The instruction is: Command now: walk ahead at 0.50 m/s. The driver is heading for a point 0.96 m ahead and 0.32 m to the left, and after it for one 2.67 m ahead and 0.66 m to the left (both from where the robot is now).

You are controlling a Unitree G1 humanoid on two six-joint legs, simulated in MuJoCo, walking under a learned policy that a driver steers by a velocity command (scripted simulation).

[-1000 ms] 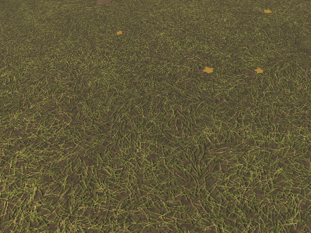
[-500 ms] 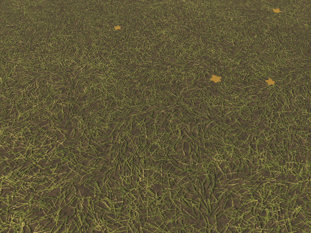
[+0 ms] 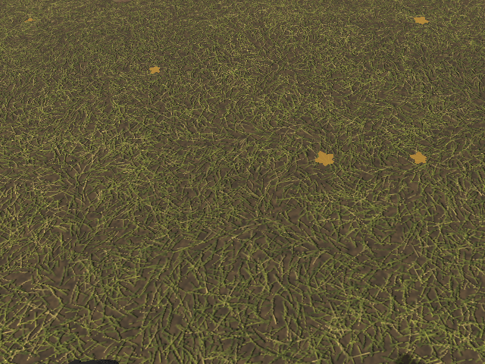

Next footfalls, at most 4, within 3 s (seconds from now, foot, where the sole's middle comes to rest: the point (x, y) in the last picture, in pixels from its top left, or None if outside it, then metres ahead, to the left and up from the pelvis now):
0.48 left None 0.43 0.15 -0.76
0.96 right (229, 265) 0.74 0.05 -0.76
1.48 left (104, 272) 0.74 0.42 -0.76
2.02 right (138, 205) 1.10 0.39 -0.94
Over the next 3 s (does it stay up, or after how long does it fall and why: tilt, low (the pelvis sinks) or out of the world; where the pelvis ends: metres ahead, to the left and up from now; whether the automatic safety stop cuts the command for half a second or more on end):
stays up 1.04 0.46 -0.17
